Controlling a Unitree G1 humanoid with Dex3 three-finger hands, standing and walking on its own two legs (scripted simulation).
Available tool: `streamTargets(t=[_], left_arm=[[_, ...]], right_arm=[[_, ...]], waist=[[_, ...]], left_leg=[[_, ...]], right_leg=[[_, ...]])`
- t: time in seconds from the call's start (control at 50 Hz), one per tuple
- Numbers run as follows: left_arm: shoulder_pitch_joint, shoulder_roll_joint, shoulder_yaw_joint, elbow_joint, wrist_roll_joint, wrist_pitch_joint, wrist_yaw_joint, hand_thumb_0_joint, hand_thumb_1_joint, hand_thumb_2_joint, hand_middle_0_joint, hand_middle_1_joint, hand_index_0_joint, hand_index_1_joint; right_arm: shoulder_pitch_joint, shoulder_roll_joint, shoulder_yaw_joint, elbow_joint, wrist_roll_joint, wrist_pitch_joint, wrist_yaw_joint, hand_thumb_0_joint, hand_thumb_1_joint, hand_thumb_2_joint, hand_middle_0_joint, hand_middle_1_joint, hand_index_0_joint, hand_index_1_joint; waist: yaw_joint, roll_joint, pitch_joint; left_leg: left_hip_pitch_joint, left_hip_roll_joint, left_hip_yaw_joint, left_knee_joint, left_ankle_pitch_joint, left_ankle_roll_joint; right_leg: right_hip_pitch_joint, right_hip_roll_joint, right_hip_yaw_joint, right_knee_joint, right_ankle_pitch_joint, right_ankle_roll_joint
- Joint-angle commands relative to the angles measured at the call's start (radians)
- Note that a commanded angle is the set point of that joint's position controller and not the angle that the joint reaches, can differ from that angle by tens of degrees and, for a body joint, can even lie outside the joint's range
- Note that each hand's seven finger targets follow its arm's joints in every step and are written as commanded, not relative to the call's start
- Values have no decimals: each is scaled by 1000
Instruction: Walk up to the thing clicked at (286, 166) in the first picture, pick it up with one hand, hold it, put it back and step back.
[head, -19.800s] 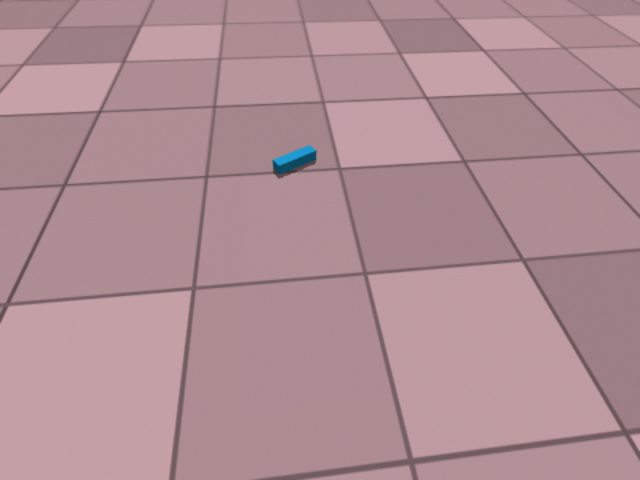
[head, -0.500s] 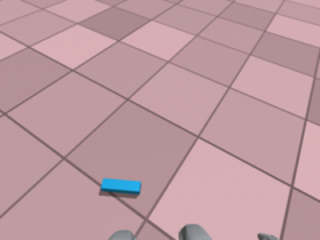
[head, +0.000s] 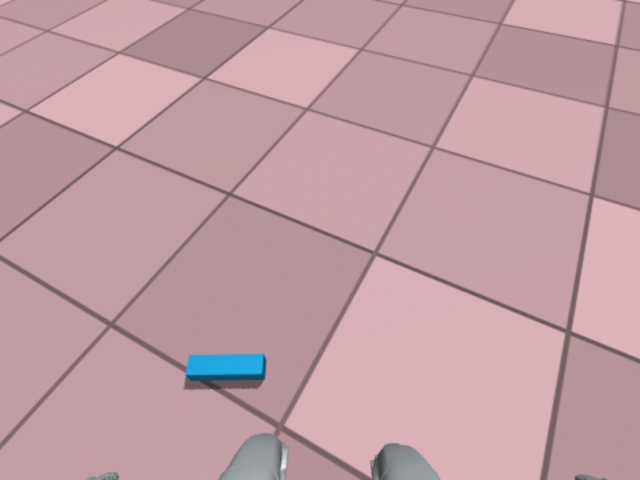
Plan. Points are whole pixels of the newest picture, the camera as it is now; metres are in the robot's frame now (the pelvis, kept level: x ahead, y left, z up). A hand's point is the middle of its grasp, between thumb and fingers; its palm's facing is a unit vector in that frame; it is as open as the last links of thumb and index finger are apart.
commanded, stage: walk up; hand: left
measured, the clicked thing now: (227, 367) +0.49 +0.29 -0.71
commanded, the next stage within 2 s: none
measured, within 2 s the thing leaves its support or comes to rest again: neither
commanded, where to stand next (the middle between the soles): +0.12 +0.04 m, yaw +1 degrees
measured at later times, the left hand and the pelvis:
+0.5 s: hand out of the picture +0.04 +0.38 -0.14, palm faces -0.01 -0.91 -0.43, open 7.4 cm; pelvis -0.01 +0.08 +0.01, yaw +0 degrees
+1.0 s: hand out of the picture +0.07 +0.32 -0.10, palm faces +0.00 -0.87 -0.49, open 7.4 cm; pelvis +0.02 +0.03 +0.01, yaw -1 degrees
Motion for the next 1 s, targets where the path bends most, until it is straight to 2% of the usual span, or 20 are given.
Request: streamTargets(t=[0.0, 0.08, 0.12, 0.2, 0.26, 0.28, 0.3, 0.32, 0.34, 0.4, 0.58, 0.7, 0.74, 0.76, 0.78, 0.8, 0.82, 0.84, 0.88, 0.98], left_arm=[[76, 431, 133, -51, -10, -44, 82, 0, 900, 900, -200, -300, -200, -300], [148, 397, 139, -67, -5, -64, 101, 0, 900, 900, -200, -300, -200, -300], [129, 390, 140, -86, 4, -71, 92, 0, 900, 900, -200, -300, -200, -300], [74, 407, 142, -120, 30, -65, 52, 0, 900, 900, -200, -300, -200, -300], [-21, 337, 113, -121, 31, -28, 34, 0, 900, 900, -200, -300, -200, -300], [3, 242, 85, -123, 23, -15, 37, 0, 900, 900, -200, -300, -200, -300], [6, 149, 48, -141, 15, -14, 40, 0, 900, 900, -200, -300, -200, -300], [-6, 255, 69, -133, 3, -11, 47, 0, 900, 900, -200, -300, -200, -300], [-70, 340, 82, -126, 5, -17, 47, 0, 900, 900, -200, -300, -200, -300], [90, 335, 106, -24, -1, 6, 4, 0, 900, 900, -200, -300, -200, -300], [42, 305, 139, -129, 14, 111, -58, 0, 900, 900, -200, -300, -200, -300], [45, 271, 89, -58, -36, 16, -28, 0, 900, 900, -200, -300, -200, -300], [166, 281, 99, 18, -27, -14, -5, 0, 900, 900, -200, -300, -200, -300], [175, 346, 118, 23, -12, -33, 4, 0, 900, 900, -200, -300, -200, -300], [281, 456, 155, -2, 11, -51, 4, 0, 900, 900, -200, -300, -200, -300], [259, 488, 151, -23, 8, -54, 0, 0, 900, 900, -200, -300, -200, -300], [185, 514, 152, -31, -4, -56, 3, 0, 900, 900, -200, -300, -200, -300], [152, 470, 147, -32, -11, -61, 4, 0, 900, 900, -200, -300, -200, -300], [121, 430, 127, -28, -13, -75, 30, 0, 900, 900, -200, -300, -200, -300], [122, 379, 112, -42, -30, -74, 96, 0, 900, 900, -200, -300, -200, -300]], right_arm=[[84, -194, -70, -80, -29, 14, 19, 0, -900, -900, 200, 300, 200, 300], [35, -194, -88, -124, -56, 26, 60, 0, -900, -900, 200, 300, 200, 300], [24, -187, -90, -125, -48, 16, 78, 0, -900, -900, 200, 300, 200, 300], [43, -178, -87, -103, -15, -16, 104, 0, -900, -900, 200, 300, 200, 300], [257, -154, -93, 14, -5, -47, 75, 0, -900, -900, 200, 300, 200, 300], [316, -175, -98, 41, -19, -61, 55, 0, -900, -900, 200, 300, 200, 300], [322, -233, -95, 21, -29, -73, 38, 0, -900, -900, 200, 300, 200, 300], [183, -345, -103, -35, -15, -81, 30, 0, -900, -900, 200, 300, 200, 300], [53, -371, -101, -47, -11, -86, 28, 0, -900, -900, 200, 300, 200, 300], [58, -253, -67, -27, -6, -142, -8, 0, -900, -900, 200, 300, 200, 300], [157, -239, -78, -2, -12, -156, -80, 0, -900, -900, 200, 300, 200, 300], [42, -197, -47, -51, -22, -102, -10, 0, -900, -900, 200, 300, 200, 300], [68, -145, -27, -47, -15, -65, 0, 0, -900, -900, 200, 300, 200, 300], [149, -70, -1, -47, -5, -60, 1, 0, -900, -900, 200, 300, 200, 300], [179, -58, 3, -100, -15, -73, 13, 0, -900, -900, 200, 300, 200, 300], [112, -113, -16, -119, -12, -74, 10, 0, -900, -900, 200, 300, 200, 300], [23, -191, -42, -118, -23, -80, 1, 0, -900, -900, 200, 300, 200, 300], [-31, -236, -57, -115, -18, -83, 13, 0, -900, -900, 200, 300, 200, 300], [50, -210, -67, -85, -17, -65, 37, 0, -900, -900, 200, 300, 200, 300], [67, -154, -76, -128, -50, 14, 64, 0, -900, -900, 200, 300, 200, 300]], waist=[[22, -189, -105], [58, -245, -157], [62, -316, -157], [59, -471, -122], [-69, -278, -170], [-106, -54, -153], [-95, 125, -89], [-52, 52, -36], [-22, 5, 80], [46, -103, 47], [38, 160, -43], [26, 400, -147], [77, 167, -177], [75, -27, -219], [106, -240, -245], [126, -213, -212], [128, -184, -134], [116, -112, -49], [53, -111, -22], [18, -232, -34]], left_leg=[[-139, 25, -50, 155, 84, -14], [-201, 32, -26, 159, 155, -27], [-183, 47, 32, 60, 155, -27], [-28, 29, 141, -247, -49, -15], [436, -19, 223, -558, 116, 4], [545, -15, 125, -630, 90, 4], [416, 202, -273, -772, -103, 12], [188, 445, -688, -995, -379, 135], [52, 494, -752, -1044, -477, 233], [259, 308, -315, -846, -49, 141], [242, 260, -46, -694, 613, 162], [227, 161, 108, -583, 513, 163], [184, 97, 169, -264, 475, 131], [77, 77, 152, -96, 271, 88], [-183, -9, 136, 47, -39, 67], [-316, -9, 57, 118, -69, 49], [-339, 58, 8, 109, -48, 37], [-347, 99, -23, 77, 26, 38], [-291, 122, 6, 24, 137, 25], [-95, 81, 7, 87, 203, -25]], right_leg=[[114, -288, 377, -325, 265, -258], [202, -253, 353, -330, 121, -257], [175, -220, 326, -371, -149, -251], [33, -202, 303, -414, -409, -265], [-236, -102, 117, -120, -311, -180], [-390, -17, 44, 180, -266, -134], [-512, 82, 66, 401, -256, -94], [-484, 62, 150, 390, -174, -82], [-426, -13, 180, 374, -145, -75], [-402, -41, 173, 341, 19, -56], [-277, 8, 154, 438, 59, -24], [47, 9, -85, -88, -48, -12], [216, 46, -97, -337, 121, 2], [316, -26, 44, -331, 245, -19], [481, -210, 409, -323, 38, -138], [448, -388, 738, -493, -158, -292], [330, -448, 832, -574, -310, -364], [273, -399, 714, -581, -436, -343], [237, -291, 459, -468, -197, -262], [18, -277, 209, -320, 744, -267]])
